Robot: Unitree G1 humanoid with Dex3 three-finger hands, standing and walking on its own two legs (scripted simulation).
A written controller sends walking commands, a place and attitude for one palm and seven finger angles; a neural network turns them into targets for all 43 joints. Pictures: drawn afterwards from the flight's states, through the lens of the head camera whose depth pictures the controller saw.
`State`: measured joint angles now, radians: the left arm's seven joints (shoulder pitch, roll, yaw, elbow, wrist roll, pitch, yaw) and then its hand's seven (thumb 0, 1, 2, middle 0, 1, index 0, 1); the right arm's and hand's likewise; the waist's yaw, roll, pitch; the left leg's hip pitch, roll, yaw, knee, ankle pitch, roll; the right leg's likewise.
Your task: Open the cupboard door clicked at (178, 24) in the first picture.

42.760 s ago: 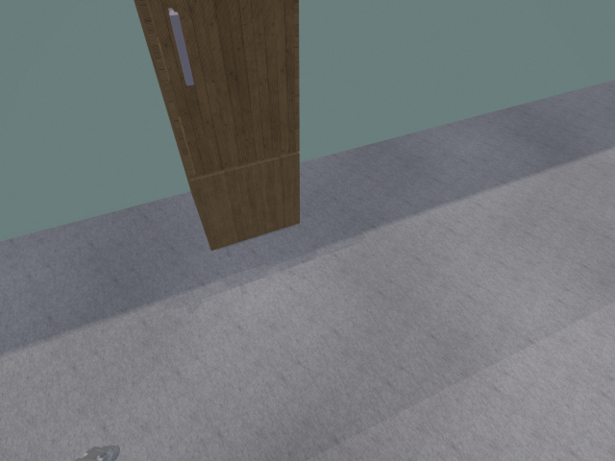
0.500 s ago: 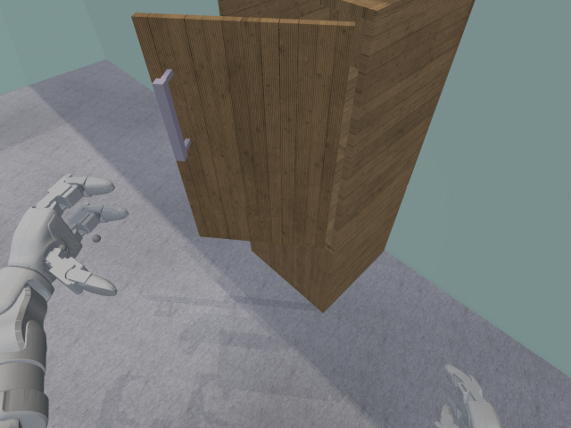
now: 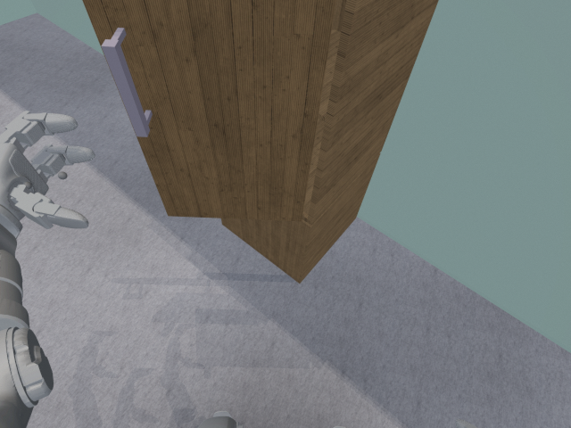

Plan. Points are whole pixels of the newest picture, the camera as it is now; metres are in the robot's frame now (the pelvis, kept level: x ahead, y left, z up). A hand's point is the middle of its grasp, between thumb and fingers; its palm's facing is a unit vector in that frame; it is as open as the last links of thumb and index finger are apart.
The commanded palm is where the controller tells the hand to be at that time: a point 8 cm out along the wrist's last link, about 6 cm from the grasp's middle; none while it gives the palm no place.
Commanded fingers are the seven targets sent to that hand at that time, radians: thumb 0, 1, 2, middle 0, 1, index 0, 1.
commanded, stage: move the hooked fingers beside the handle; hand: left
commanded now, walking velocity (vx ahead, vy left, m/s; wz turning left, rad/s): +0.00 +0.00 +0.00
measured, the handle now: (132, 86) +0.62 +0.26 +0.11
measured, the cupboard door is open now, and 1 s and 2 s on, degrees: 38 38 38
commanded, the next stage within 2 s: slide the fingers in behind the handle in 1.94 s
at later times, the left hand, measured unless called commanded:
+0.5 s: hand (70, 131) +0.49 +0.31 +0.12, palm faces +0.00 -1.00 +0.02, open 14.0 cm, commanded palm +0.49 +0.36 +0.11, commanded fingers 0.00 -0.50 0.30 -0.30 -1.20 -0.30 -1.20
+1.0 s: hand (79, 102) +0.56 +0.32 +0.12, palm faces +0.00 -1.00 +0.00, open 14.0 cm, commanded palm +0.56 +0.36 +0.11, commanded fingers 0.00 -0.50 0.30 -0.30 -1.20 -0.30 -1.20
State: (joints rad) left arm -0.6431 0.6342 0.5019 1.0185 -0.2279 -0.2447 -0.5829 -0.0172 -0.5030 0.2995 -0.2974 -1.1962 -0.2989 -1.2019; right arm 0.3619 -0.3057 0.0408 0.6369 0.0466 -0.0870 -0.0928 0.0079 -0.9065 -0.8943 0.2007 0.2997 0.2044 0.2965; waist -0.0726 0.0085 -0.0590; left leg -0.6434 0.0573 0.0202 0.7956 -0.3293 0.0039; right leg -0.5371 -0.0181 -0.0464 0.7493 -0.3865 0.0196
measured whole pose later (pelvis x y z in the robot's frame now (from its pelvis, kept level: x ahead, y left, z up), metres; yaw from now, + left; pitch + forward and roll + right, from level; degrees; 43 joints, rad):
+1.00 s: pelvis +0.01 +0.02 -0.03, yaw -4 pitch +25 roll -6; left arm -1.22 1.09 0.56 1.42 0.00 -0.19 -0.60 -0.02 -0.50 0.30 -0.30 -1.20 -0.30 -1.20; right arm 0.43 -0.30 0.11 0.57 0.02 0.10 -0.09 0.00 -0.91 -0.89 0.20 0.30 0.21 0.30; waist -0.25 0.03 -0.06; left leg -1.02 0.10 0.00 1.01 -0.42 0.02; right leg -0.87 0.03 -0.05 0.86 -0.42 0.04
